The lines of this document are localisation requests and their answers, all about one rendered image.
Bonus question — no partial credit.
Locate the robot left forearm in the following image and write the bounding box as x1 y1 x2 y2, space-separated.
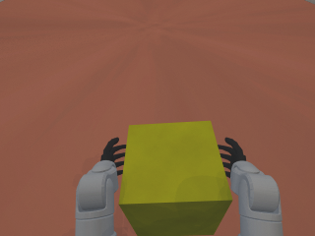
75 160 119 236

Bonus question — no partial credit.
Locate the robot left hand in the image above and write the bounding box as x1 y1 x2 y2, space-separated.
100 137 127 175

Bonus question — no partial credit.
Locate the carton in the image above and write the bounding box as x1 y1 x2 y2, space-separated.
118 120 233 236

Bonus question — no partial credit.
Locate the robot right forearm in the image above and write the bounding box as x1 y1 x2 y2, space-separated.
230 160 284 236

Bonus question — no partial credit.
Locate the robot right hand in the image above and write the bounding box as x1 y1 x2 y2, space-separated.
218 138 246 178

